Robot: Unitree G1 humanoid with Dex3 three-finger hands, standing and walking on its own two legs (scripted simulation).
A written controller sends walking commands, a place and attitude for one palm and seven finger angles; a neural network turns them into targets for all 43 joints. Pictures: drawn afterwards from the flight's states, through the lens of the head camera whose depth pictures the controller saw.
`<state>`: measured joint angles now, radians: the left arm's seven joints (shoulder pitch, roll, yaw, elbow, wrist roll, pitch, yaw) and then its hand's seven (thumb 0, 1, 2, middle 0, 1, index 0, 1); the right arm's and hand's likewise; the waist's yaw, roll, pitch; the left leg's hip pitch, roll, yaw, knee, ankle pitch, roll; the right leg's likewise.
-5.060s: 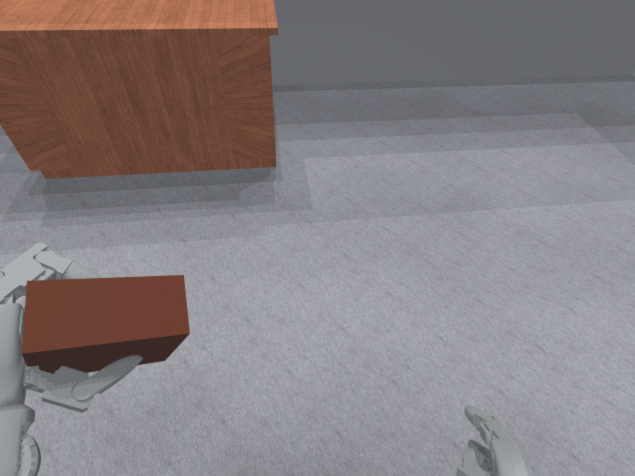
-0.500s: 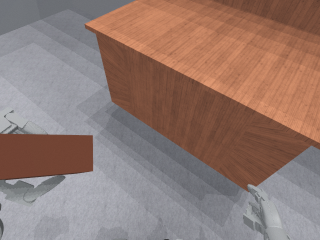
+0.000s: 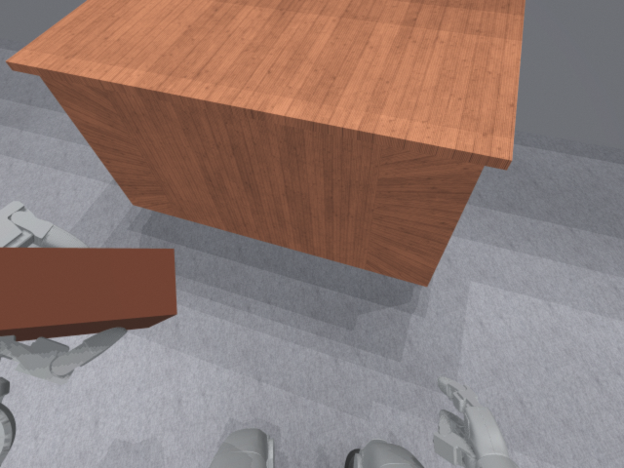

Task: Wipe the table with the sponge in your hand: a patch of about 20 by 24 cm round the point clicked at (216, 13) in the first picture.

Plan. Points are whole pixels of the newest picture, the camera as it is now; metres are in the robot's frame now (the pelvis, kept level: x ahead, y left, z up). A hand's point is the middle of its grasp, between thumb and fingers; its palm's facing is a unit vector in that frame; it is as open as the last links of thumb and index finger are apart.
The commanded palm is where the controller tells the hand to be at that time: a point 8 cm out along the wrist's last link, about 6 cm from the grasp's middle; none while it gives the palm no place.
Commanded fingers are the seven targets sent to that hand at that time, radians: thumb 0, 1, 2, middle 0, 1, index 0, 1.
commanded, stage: turn to face it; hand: left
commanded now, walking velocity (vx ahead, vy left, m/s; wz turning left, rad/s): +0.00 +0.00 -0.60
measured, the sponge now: (114, 294) +0.25 +0.19 +0.16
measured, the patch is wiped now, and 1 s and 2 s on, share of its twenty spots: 0.00 0.00 0.00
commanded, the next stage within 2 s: take the last steps up to it in 1.16 s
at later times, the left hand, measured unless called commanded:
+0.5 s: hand (86, 377) +0.17 +0.17 +0.18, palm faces +0.22 -0.88 -0.43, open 10.1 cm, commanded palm +0.14 +0.21 +0.19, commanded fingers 0.00 0.10 1.30 -1.20 -1.60 -1.20 -1.60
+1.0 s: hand (262, 450) +0.13 +0.04 +0.19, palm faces -0.11 -0.83 -0.54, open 10.1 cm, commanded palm +0.11 +0.10 +0.19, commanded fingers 0.00 0.10 1.30 -1.20 -1.60 -1.20 -1.60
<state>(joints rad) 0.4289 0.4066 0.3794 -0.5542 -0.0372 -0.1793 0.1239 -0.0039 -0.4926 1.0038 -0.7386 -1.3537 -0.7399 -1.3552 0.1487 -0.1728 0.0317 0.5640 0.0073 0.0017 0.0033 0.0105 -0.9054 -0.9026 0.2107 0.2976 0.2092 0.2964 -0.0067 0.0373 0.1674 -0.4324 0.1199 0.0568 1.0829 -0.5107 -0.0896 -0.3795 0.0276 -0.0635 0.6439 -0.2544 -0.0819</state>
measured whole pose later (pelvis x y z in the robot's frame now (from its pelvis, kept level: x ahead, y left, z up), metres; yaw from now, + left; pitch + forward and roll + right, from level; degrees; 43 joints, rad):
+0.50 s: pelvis -0.09 -0.02 +0.01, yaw -16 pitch -1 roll +1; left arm 0.44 0.37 0.37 -0.50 -0.02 -0.18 0.13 0.00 -0.50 1.01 -0.73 -1.36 -0.74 -1.36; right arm 0.19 -0.17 0.01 0.52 0.01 0.01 -0.01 0.01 -0.91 -0.90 0.20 0.30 0.20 0.30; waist 0.07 -0.02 0.05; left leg -0.23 0.12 0.14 0.55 -0.29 -0.06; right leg -0.55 0.04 -0.02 1.09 -0.39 0.04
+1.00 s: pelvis -0.18 -0.06 +0.01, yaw -31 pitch +1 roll +1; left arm 0.58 0.46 0.46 -0.62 -0.05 -0.22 0.14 0.00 -0.50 1.01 -0.73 -1.36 -0.73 -1.36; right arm 0.17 -0.28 -0.05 0.55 0.02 0.03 -0.02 0.01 -0.91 -0.90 0.20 0.30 0.20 0.29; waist -0.02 -0.03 0.07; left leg -0.29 0.02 0.06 0.61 -0.40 -0.05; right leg -0.40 0.10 0.06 0.52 -0.14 -0.07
